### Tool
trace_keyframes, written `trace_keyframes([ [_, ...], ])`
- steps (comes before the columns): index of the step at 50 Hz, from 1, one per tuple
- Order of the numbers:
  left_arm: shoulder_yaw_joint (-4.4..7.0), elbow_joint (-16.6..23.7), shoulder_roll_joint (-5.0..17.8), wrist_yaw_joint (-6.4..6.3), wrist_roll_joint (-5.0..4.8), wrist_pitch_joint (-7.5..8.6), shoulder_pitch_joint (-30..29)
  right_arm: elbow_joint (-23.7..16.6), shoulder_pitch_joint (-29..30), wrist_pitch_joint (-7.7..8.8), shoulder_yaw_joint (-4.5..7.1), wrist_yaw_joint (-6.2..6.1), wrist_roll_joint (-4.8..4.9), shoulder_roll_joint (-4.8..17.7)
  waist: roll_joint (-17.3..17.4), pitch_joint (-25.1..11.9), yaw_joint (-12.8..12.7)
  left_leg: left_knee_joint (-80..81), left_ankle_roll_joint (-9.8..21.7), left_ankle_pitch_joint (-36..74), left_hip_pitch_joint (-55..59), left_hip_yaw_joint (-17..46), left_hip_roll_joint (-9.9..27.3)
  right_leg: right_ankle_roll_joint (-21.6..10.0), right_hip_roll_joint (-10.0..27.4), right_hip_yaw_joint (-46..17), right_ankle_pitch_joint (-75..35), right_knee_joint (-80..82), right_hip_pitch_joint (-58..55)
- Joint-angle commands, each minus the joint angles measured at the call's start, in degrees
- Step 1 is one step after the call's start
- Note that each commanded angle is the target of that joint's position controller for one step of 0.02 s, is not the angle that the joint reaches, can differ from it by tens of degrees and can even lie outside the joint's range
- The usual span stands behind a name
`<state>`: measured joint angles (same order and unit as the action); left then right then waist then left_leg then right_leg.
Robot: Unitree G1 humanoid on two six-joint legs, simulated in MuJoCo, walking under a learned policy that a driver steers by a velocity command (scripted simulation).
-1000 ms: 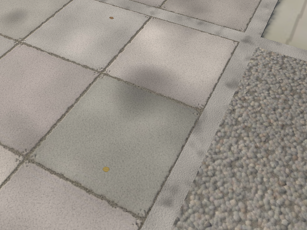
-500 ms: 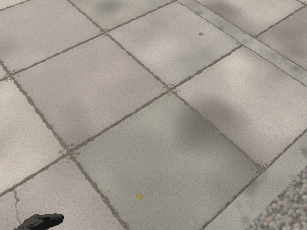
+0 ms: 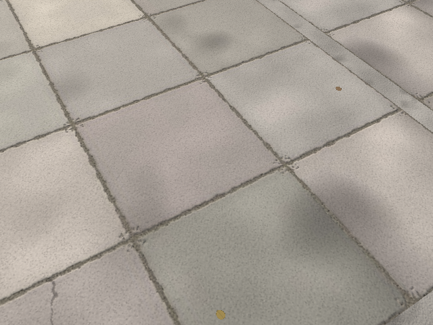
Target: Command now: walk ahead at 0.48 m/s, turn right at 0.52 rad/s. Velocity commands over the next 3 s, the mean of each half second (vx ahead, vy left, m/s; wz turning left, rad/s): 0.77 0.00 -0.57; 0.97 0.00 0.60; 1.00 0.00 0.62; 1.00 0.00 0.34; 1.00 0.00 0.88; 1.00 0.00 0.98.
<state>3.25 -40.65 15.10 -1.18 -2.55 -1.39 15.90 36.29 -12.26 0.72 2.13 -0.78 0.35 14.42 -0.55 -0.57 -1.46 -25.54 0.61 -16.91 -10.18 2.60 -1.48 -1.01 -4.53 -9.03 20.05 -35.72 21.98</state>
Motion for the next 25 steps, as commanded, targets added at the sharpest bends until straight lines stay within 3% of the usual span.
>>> trace_keyframes([
  [1,1.76,10.71,6.76,0.40,-0.68,4.14,-12.86,-0.77,-8.47,3.48,4.54,-0.22,-2.14,12.30,11.81,3.59,6.50,15.80,11.35,-27.24,18.13,30.01,25.83,-0.44,5.49,-1.45,4.05,-19.73,36.98],
  [2,2.19,9.48,7.30,0.98,-0.30,4.48,-10.55,-1.04,-5.46,4.47,3.59,-0.62,-1.24,8.88,11.47,4.89,4.72,16.10,9.20,-22.53,18.08,24.81,23.05,-0.29,5.63,-1.08,-0.59,-23.56,38.29],
  [3,2.35,7.63,7.03,1.26,0.28,4.35,-7.62,-1.41,-4.47,4.99,3.14,-0.76,-0.47,7.36,10.63,3.52,3.85,15.68,7.10,-17.07,18.84,19.47,20.60,0.30,6.50,0.03,-3.19,-27.37,37.65],
  [4,2.29,7.06,6.54,1.65,0.63,4.26,-6.43,-1.01,-4.49,5.25,2.92,-0.78,-0.30,6.84,9.75,4.00,3.66,15.90,6.30,-11.65,17.72,15.02,19.31,0.91,7.27,1.03,-6.11,-31.07,37.84],
  [5,2.58,6.80,7.01,4.22,7.39,2.17,-9.04,0.51,-7.47,4.35,2.55,-0.38,-3.20,8.62,4.60,4.34,4.38,19.11,6.18,-11.80,9.96,9.86,17.13,0.99,6.01,5.69,-6.62,-34.29,32.43],
  [6,2.55,7.30,5.98,5.51,6.93,1.13,-8.97,1.09,-7.23,4.22,2.81,0.09,-3.45,9.03,6.12,6.18,3.68,19.87,5.73,-9.42,7.46,6.26,16.00,1.17,6.20,6.42,-8.35,-36.32,32.02],
  [7,2.41,7.29,5.77,6.22,5.87,0.57,-9.01,1.55,-7.52,4.34,2.72,0.40,-3.13,8.84,7.22,6.61,3.59,20.27,5.29,-7.83,6.35,3.42,15.54,1.26,6.80,6.46,-9.99,-37.44,31.98],
  [9,2.48,7.70,6.24,6.81,4.78,-0.02,-10.38,2.81,-9.00,4.81,2.47,0.58,-2.87,8.28,8.01,8.01,3.71,20.88,4.75,-5.75,6.04,-0.55,15.67,1.23,7.77,6.17,-12.85,-37.13,32.86],
  [12,2.05,9.13,6.41,7.43,4.92,-0.05,-14.69,4.78,-10.92,5.33,2.60,0.24,-2.99,8.79,7.20,9.95,4.52,21.99,4.30,-2.22,9.18,-6.16,16.40,0.04,9.08,8.17,-14.60,-29.30,33.22],
  [15,0.68,11.20,4.81,8.36,5.08,0.37,-20.89,7.40,-14.18,5.30,2.59,-0.24,-2.99,9.08,6.12,12.29,6.79,23.62,4.50,4.12,12.46,-10.95,17.42,-3.29,9.72,13.49,-12.58,-18.05,29.55],
  [16,0.07,11.87,3.76,8.33,5.00,0.52,-22.01,8.60,-15.57,5.17,2.52,-0.31,-3.05,9.30,6.13,12.86,6.97,23.42,4.79,10.35,13.89,-12.06,18.24,-4.99,9.06,14.91,-10.24,-14.51,27.56],
  [17,-0.37,11.76,3.08,7.93,4.90,0.59,-20.91,9.35,-15.13,5.00,2.41,-0.35,-3.07,9.77,6.38,12.25,5.64,21.10,4.61,24.19,14.15,-14.54,18.21,-7.06,7.29,16.77,-7.16,-10.58,22.19],
  [18,-0.37,11.07,3.29,7.18,4.92,0.61,-18.49,10.27,-15.52,4.80,2.47,-0.47,-2.88,10.96,7.53,9.61,4.00,16.26,4.74,44.82,14.96,-16.08,18.65,-9.02,4.05,19.18,-3.77,-8.99,15.19],
  [19,0.32,9.77,4.77,6.22,4.73,0.85,-13.03,11.23,-16.01,4.29,2.65,-0.44,-3.05,12.94,8.80,4.93,0.58,7.01,5.18,64.96,16.29,-16.49,19.62,-10.56,-0.15,20.71,0.62,-8.99,7.18],
  [20,1.50,6.90,7.27,5.32,4.77,1.30,-1.98,11.78,-15.90,3.74,2.96,-0.46,-2.75,15.10,9.69,-1.44,-5.13,-6.55,5.64,74.35,12.71,-16.13,20.36,-11.68,-3.40,19.96,3.09,-7.06,-7.21],
  [21,3.13,3.07,10.54,4.51,5.31,2.08,10.74,10.92,-13.13,3.78,2.66,-0.51,-1.78,15.19,6.99,-7.71,-12.63,-24.61,5.05,64.44,0.07,-16.49,17.97,-12.40,-1.42,13.31,-1.23,-0.59,-27.58],
  [22,5.08,2.26,19.38,3.61,6.42,2.76,12.50,6.42,-16.81,4.13,-0.20,1.50,-0.06,4.37,-13.06,-17.79,-7.53,-51.11,2.76,4.48,-27.19,-13.02,8.21,-15.84,19.66,-18.24,23.26,5.88,-51.60],
  [23,4.94,3.16,18.99,2.89,4.83,3.12,16.64,5.66,-10.00,5.45,0.66,1.68,0.27,7.48,-7.55,-26.83,-11.55,-61.27,4.22,-10.19,-28.74,3.32,0.83,-13.41,26.80,-38.13,28.61,18.20,-48.45],
  [24,4.51,0.76,17.73,2.29,5.95,3.53,13.12,3.40,-1.37,5.53,1.53,1.34,1.04,9.17,-1.46,-13.58,-10.41,-63.01,5.22,-2.41,-34.51,6.47,2.08,-10.01,24.74,-27.49,18.07,19.67,-39.37],
  [25,3.77,-0.74,14.77,1.80,6.08,4.17,10.50,3.96,-3.60,5.67,0.73,1.32,0.92,6.85,0.03,-4.91,-5.74,-59.04,5.34,1.44,-34.00,4.47,5.35,-9.25,24.60,-19.67,9.66,19.04,-29.19],
])
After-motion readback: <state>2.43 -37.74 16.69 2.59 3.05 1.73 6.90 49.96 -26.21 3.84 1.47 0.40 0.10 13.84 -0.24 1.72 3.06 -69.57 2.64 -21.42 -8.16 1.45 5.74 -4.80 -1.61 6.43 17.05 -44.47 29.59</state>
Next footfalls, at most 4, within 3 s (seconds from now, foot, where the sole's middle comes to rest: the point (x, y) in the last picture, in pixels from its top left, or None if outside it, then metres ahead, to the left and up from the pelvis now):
0.42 right None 0.31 -0.24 -0.77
0.88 left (310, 254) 0.75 -0.27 -0.77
1.30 right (335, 160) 1.17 -0.42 -0.77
1.74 left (253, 105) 1.50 -0.10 -0.77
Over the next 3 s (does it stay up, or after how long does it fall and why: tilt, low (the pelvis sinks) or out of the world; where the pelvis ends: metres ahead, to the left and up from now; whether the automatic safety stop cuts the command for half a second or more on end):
stays up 2.19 0.53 -0.03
